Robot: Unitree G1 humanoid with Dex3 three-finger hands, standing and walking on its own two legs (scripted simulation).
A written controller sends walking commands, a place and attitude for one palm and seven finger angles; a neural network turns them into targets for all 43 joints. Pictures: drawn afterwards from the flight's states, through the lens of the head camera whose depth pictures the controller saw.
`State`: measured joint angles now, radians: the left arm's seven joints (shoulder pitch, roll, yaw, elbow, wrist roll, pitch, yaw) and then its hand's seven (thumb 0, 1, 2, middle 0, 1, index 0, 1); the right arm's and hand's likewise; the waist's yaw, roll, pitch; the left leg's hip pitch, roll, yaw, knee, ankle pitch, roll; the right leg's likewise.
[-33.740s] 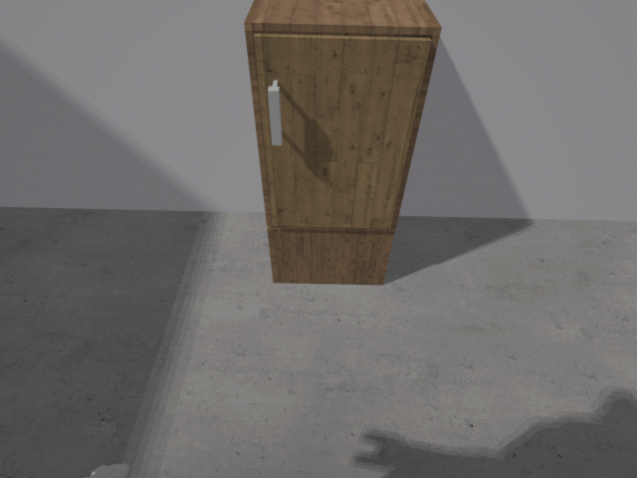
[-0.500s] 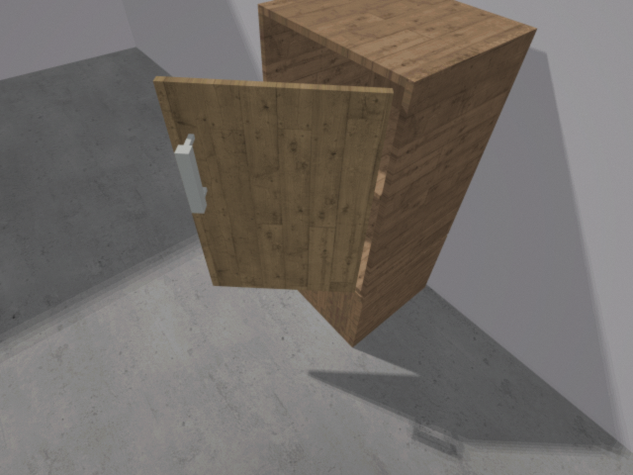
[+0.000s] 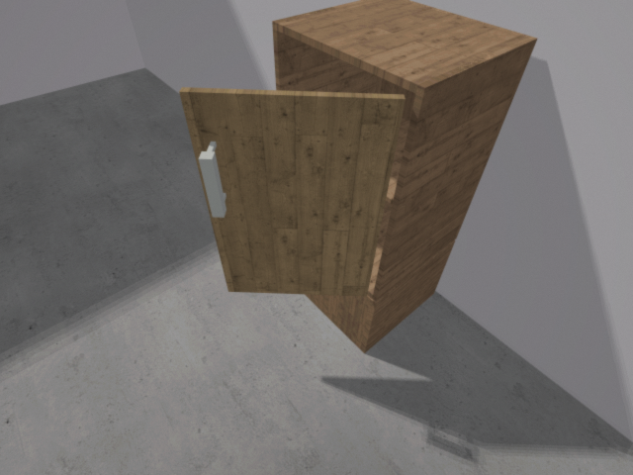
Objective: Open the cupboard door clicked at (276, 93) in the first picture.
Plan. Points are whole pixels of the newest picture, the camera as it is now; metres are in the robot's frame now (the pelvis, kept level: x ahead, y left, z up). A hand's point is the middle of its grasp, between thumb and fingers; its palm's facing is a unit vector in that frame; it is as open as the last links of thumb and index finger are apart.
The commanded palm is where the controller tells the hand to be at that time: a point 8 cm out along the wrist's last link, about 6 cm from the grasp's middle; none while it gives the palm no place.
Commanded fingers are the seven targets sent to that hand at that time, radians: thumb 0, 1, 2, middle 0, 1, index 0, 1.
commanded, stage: come to a stop and stand still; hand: left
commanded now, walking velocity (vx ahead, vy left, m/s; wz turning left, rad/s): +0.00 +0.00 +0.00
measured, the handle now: (215, 179) +0.64 +0.25 +0.00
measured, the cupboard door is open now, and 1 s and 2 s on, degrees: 48 48 48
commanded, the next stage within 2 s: look again from close up in 0.26 s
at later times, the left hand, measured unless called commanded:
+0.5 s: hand out of the picture -0.03 +0.13 -0.17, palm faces +0.03 -0.99 -0.15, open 7.4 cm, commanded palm none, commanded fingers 0.00 0.90 0.90 -0.20 -0.30 -0.20 -0.30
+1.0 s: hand out of the picture -0.02 +0.12 -0.17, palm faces +0.05 -0.99 -0.15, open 7.4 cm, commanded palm none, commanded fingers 0.00 0.90 0.90 -0.20 -0.30 -0.20 -0.30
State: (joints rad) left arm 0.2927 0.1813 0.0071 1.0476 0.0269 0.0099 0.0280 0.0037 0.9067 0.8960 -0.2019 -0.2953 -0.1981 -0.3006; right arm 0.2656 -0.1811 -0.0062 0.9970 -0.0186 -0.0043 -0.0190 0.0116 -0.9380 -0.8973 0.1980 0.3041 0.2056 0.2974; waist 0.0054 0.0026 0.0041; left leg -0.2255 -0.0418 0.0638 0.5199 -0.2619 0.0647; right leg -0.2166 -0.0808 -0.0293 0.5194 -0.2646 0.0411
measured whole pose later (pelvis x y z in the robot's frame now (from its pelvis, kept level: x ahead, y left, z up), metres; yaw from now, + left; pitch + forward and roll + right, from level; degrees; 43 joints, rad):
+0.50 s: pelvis -0.01 -0.03 +0.00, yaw +0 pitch -2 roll +0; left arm 0.34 0.13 -0.01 1.09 0.02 0.00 0.02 0.00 0.91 0.90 -0.20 -0.30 -0.20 -0.30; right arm 0.31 -0.14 0.00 1.09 -0.01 -0.01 -0.02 0.01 -0.91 -0.90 0.20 0.30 0.20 0.30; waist 0.00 -0.01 0.02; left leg -0.22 -0.01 0.05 0.47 -0.21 0.02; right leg -0.22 -0.05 -0.05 0.47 -0.22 0.02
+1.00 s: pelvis -0.01 -0.04 +0.01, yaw +0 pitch -2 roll +0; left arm 0.33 0.12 0.01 1.09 0.02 -0.01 0.03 0.00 0.91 0.90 -0.20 -0.30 -0.20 -0.30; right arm 0.32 -0.11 0.00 1.12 -0.01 -0.01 -0.02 0.01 -0.91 -0.90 0.20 0.30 0.20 0.30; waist 0.00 -0.01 0.02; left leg -0.22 0.01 0.04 0.46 -0.21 0.01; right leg -0.22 -0.03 -0.05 0.47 -0.22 0.00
